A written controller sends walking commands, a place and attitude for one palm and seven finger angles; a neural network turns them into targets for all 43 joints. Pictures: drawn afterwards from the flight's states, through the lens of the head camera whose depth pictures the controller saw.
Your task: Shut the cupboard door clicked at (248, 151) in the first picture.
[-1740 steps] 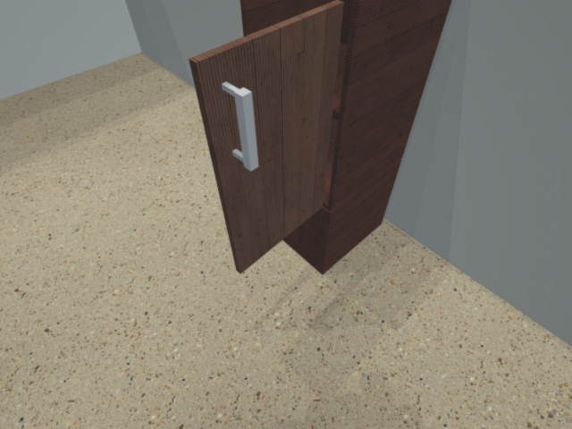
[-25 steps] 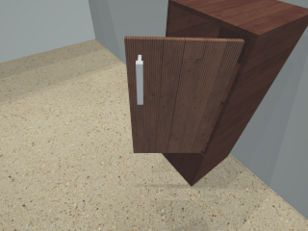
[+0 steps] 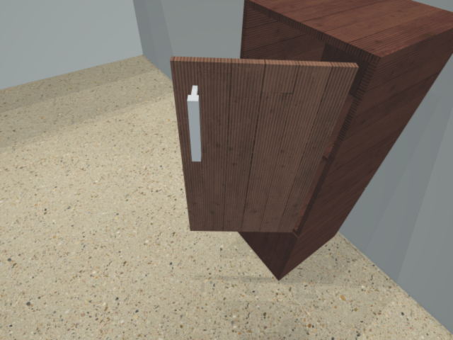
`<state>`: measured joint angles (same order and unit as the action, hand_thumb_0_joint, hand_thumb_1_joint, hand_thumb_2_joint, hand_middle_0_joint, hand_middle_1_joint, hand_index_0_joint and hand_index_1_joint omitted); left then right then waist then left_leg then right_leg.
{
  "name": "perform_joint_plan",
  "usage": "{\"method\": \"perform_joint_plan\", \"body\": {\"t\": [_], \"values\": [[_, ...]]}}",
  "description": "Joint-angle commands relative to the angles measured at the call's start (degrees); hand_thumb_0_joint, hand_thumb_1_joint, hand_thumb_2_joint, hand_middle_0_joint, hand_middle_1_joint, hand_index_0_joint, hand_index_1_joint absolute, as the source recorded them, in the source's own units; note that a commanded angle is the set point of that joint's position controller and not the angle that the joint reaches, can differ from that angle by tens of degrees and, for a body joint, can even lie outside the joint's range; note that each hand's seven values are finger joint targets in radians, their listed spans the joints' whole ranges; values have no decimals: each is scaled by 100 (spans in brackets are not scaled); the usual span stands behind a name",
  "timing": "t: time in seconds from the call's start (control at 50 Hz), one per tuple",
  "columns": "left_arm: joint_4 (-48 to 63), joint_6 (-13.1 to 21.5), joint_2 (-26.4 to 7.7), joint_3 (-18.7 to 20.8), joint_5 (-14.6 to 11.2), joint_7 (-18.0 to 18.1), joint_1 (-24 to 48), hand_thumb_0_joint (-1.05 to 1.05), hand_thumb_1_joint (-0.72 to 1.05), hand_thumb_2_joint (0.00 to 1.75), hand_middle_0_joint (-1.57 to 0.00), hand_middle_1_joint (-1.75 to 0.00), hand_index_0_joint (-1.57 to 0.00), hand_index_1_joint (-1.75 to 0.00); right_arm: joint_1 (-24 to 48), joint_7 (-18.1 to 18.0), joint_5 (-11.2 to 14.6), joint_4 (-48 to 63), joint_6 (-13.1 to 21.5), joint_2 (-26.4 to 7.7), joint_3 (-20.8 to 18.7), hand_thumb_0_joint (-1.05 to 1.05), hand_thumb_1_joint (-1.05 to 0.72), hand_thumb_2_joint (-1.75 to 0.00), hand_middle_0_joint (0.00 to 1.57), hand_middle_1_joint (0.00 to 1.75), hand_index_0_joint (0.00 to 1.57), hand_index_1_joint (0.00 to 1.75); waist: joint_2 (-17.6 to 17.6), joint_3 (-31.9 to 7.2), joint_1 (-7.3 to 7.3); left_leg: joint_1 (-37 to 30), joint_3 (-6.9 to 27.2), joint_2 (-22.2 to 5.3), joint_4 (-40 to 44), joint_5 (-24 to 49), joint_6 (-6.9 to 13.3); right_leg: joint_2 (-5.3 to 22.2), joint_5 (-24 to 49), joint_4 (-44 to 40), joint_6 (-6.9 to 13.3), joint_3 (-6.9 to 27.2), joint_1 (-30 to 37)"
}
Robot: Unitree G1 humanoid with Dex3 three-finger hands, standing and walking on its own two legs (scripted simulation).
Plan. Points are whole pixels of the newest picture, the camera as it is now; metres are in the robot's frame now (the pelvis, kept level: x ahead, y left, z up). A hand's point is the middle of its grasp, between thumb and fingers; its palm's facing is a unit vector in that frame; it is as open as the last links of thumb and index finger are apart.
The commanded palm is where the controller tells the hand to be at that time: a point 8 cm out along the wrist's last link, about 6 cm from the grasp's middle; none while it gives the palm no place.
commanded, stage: shuffle to correct the standing spot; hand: left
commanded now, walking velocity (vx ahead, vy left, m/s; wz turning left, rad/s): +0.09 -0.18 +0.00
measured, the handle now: (195, 125) +0.49 +0.09 +0.12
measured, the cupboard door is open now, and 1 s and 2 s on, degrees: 54 54 54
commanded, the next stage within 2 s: come to a stop and stand still in 0.52 s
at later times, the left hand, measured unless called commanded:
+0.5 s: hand out of the picture +0.07 +0.11 -0.18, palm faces +0.05 -0.99 -0.15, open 7.4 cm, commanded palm none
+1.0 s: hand out of the picture +0.12 +0.06 -0.18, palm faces +0.09 -0.98 -0.20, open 7.3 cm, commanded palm none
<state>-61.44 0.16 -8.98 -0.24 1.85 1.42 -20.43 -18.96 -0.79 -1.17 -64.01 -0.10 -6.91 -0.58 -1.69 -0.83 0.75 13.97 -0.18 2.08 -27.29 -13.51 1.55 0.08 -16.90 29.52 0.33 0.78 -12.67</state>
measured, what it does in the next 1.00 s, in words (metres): steps to the right: right foot, then left foot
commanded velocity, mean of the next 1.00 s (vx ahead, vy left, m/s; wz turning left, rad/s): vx -0.02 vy -0.07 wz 0.00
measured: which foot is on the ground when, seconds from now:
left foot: down 0.00-0.54, up 0.56-0.76, down 0.78-1.00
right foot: down 0.00-0.32, up 0.34-0.52, down 0.54-1.00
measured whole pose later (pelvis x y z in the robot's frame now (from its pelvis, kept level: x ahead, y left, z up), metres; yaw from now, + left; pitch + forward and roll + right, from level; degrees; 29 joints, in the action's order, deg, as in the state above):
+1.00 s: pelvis +0.10 -0.12 +0.00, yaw +2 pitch -1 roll +0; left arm -58.1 -1.5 -9.6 0.9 1.5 2.1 -14.0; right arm -9.2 -2.2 -0.9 -58.0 -0.2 -8.2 -1.4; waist -1.3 3.9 -1.9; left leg 12.0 -6.6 1.8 -29.7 -16.9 4.0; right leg 1.5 -16.7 31.4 0.3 -3.7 -13.7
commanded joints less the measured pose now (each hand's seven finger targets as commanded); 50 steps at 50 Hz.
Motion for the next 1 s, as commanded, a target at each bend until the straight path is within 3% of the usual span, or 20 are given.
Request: {"method": "perform_joint_plan", "body": {"t": [0.0,0.08,0.14,0.22,0.24,0.28,0.3,0.32,0.4,0.48,0.5,0.52,0.54,0.6,0.68,0.72,0.76,0.78,0.9,0.98], "values": [[101,77,-304,131,-22,-7,-676,0,90,90,-20,-30,-20,-30,-63,-106,8,301,127,-804,-178,0,-90,-90,20,30,20,30,256,728,-151,615,1101,-965,906,-1070,349,335,-63,-445,175,105,-115],[61,90,-402,175,-49,-1,-833,0,90,90,-20,-30,-20,-30,-113,-164,15,297,163,-585,-128,0,-90,-90,20,30,20,30,-392,433,-110,390,266,-597,-134,190,174,598,691,-758,358,540,138],[28,48,-500,239,-47,8,-944,0,90,90,-20,-30,-20,-30,-52,-199,4,308,156,-466,-108,0,-90,-90,20,30,20,30,-832,388,-102,654,-261,-335,-919,-172,33,865,1836,-796,590,810,418],[105,-54,-454,269,-17,3,-833,0,90,90,-20,-30,-20,-30,37,-240,7,281,152,-430,-108,0,-90,-90,20,30,20,30,-391,527,-42,466,-360,-504,-618,-326,30,838,2460,-406,792,640,264],[140,-77,-399,267,-24,-17,-774,0,90,90,-20,-30,-20,-30,-120,-255,4,201,165,-509,-126,0,-90,-90,20,30,20,30,37,435,44,-76,-135,-722,-241,567,108,607,2267,-65,634,387,-66],[280,-56,-170,240,-26,-51,-636,0,90,90,-20,-30,-20,-30,-825,-362,-61,-42,168,-1132,-301,0,-90,-90,20,30,20,30,1649,274,270,-1452,1616,-2234,335,2750,873,-66,272,1532,126,-505,-1511],[456,-66,-272,268,0,-41,-244,0,90,90,-20,-30,-20,-30,-1041,-378,-103,-113,137,-1219,-315,0,-90,-90,20,30,20,30,1949,515,399,-1601,2060,-2728,552,3751,1232,-47,-1583,2422,84,-357,-2219],[545,-93,-408,346,12,-45,-16,0,90,90,-20,-30,-20,-30,-1027,-380,-118,-95,134,-1179,-284,0,-90,-90,20,30,20,30,1571,654,381,-1376,1952,-2792,527,4070,1303,111,-1705,2888,120,12,-2351],[697,-152,-123,400,-23,-231,108,0,90,90,-20,-30,-20,-30,6,-394,-130,295,201,-1318,-367,0,-90,-90,20,30,20,30,1046,604,1,-564,1002,-2345,599,3093,812,391,-1040,2132,30,-74,-1695],[452,-147,-263,452,-20,-294,-613,0,90,90,-20,-30,-20,-30,430,-310,-94,445,99,-1399,-464,0,-90,-90,20,30,20,30,780,264,-356,507,29,-1462,-337,1401,144,-23,904,105,-71,-850,291],[397,-98,-547,512,-8,-259,-854,0,90,90,-20,-30,-20,-30,295,-273,-66,441,90,-1256,-463,0,-90,-90,20,30,20,30,31,64,-468,834,-189,-1094,-961,458,-34,251,1362,-361,-47,-523,844],[364,-60,-1097,616,50,-181,-953,0,90,90,-20,-30,-20,-30,125,-235,-28,523,57,-833,-404,0,-90,-90,20,30,20,30,-1725,-165,-486,1579,-775,-323,-2343,-1548,-279,1437,2279,-784,408,895,1241],[474,-98,-1215,614,17,-134,-947,0,90,90,-20,-30,-20,-30,305,-264,19,711,-11,-675,-341,0,-90,-90,20,30,20,30,-1992,-355,-603,1516,-410,-269,-3465,-2701,-189,1951,2642,-1075,984,1506,843],[789,-198,-923,557,83,-47,90,0,90,90,-20,-30,-20,-30,450,-253,24,697,-40,-652,-339,0,-90,-90,20,30,20,30,-1312,110,-271,1573,-259,-555,-4015,-2355,-82,1593,2406,-834,1333,957,55],[760,-56,-755,409,13,86,208,0,90,90,-20,-30,-20,-30,209,-126,50,606,25,-236,-151,0,-90,-90,20,30,20,30,-277,-171,-86,587,-375,-402,-1660,-1433,-176,1499,3137,-462,1183,599,63],[766,-19,-775,366,-98,99,414,0,90,90,-20,-30,-20,-30,-234,-120,87,420,63,-212,-102,0,-90,-90,20,30,20,30,-88,-279,123,-449,-363,-345,118,130,-183,1229,2544,-112,803,359,-211],[804,-77,-412,286,-191,53,212,0,90,90,-20,-30,-20,-30,53,-153,42,586,163,-793,-177,0,-90,-90,20,30,20,30,1189,-58,-141,-489,1003,-1504,851,2148,319,478,775,313,145,-36,-570],[761,-110,-374,257,-164,63,160,0,90,90,-20,-30,-20,-30,415,-149,32,724,127,-918,-180,0,-90,-90,20,30,20,30,1354,76,-275,102,1099,-1941,933,2653,727,410,-451,522,12,-241,-142],[485,-108,-436,228,-63,93,170,0,90,90,-20,-30,-20,-30,600,-210,26,741,100,-809,-183,0,-90,-90,20,30,20,30,661,240,-281,-515,461,-1388,373,3733,562,486,417,100,0,-107,-81],[485,-25,-592,219,-50,101,212,0,90,90,-20,-30,-20,-30,568,-163,49,801,3,-801,-249,0,-90,-90,20,30,20,30,-267,-92,-119,-571,74,-901,63,1697,145,886,2296,-327,196,375,74]]}}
